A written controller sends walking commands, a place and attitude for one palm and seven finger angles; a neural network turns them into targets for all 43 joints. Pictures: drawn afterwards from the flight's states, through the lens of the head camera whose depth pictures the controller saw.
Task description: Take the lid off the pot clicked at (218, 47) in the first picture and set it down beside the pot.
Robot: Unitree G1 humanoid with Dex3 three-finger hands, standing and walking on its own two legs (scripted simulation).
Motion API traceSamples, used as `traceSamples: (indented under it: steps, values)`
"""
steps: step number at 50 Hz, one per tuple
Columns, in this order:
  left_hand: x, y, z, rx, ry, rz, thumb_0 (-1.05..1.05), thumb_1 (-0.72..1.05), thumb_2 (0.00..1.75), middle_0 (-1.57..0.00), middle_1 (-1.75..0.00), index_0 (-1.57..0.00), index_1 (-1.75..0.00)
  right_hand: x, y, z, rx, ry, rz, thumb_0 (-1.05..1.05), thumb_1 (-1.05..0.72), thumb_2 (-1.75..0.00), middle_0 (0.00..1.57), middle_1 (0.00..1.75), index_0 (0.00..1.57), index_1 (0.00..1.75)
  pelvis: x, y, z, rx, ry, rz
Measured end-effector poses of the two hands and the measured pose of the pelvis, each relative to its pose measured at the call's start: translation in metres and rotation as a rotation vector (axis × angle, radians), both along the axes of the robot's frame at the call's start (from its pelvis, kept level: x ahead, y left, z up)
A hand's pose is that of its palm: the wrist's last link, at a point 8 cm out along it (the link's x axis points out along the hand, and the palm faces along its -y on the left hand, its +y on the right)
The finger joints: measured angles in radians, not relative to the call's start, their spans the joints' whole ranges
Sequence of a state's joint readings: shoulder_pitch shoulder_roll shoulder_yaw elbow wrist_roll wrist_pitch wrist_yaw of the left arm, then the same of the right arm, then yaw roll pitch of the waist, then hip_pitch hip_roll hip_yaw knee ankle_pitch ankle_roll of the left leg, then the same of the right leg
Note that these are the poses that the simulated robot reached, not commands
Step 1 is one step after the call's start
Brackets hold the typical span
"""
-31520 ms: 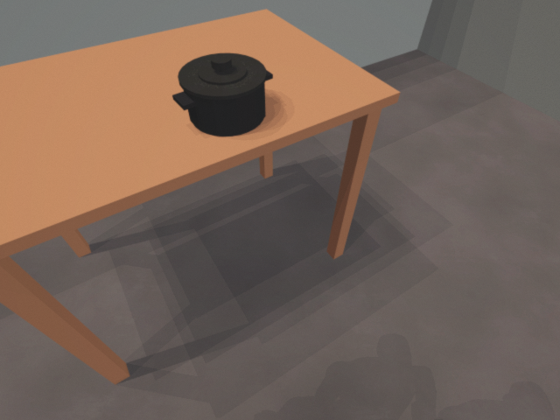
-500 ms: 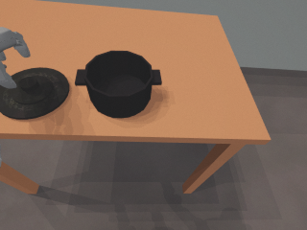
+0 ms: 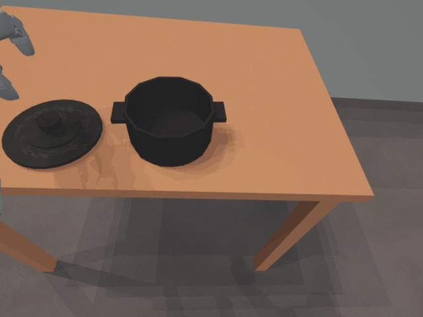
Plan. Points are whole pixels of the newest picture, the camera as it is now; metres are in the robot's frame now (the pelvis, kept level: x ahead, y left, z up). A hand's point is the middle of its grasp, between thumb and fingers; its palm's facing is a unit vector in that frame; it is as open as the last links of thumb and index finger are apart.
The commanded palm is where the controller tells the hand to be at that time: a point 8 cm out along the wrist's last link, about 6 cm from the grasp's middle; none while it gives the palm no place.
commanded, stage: raise the empty hand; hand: left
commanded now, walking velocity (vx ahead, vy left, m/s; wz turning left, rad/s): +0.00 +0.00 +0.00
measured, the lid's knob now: (49, 121) +0.50 +0.31 +0.06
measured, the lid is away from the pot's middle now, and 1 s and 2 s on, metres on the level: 0.25 0.25 0.25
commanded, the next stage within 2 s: draw the hand back to the body in 0.12 s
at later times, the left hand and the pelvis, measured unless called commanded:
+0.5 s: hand (0, 72) +0.46 +0.32 +0.20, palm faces -0.25 -0.10 -0.96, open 11.0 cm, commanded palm +0.43 +0.30 +0.27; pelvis +0.00 +0.00 +0.00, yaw +0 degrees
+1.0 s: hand (19, 65) +0.41 +0.25 +0.25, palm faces +0.41 -0.89 -0.21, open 10.9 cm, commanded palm +0.35 +0.29 +0.26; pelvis +0.01 -0.04 +0.02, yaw +0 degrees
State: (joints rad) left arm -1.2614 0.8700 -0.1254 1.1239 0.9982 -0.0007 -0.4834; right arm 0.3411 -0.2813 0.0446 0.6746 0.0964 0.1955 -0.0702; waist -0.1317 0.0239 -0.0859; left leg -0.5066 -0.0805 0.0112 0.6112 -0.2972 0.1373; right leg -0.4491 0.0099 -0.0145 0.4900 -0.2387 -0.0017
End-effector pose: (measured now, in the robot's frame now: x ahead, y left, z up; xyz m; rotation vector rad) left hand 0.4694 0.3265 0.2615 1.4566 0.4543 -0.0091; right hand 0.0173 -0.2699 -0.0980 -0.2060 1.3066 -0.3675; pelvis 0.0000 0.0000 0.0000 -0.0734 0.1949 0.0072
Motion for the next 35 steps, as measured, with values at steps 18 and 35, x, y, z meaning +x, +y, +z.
traceSamples:
  steps: [18,35]
  values:
    - [-0.002,-0.004,0.008,0.016,-0.014,0.004,0.00,-0.05,0.75,-0.40,-0.78,-0.40,-0.78,0.019,0.005,-0.002,0.036,-0.031,0.030,0.01,-0.90,-0.90,0.20,0.30,0.20,0.30,0.003,0.000,0.002,0.008,-0.003,0.007]
    - [-0.051,-0.009,-0.005,0.044,-0.060,-0.047,0.00,-0.05,0.75,-0.41,-0.78,-0.40,-0.78,0.084,0.009,0.007,0.085,-0.182,0.150,0.01,-0.90,-0.90,0.20,0.30,0.20,0.30,-0.001,-0.008,0.007,0.020,-0.061,0.024]
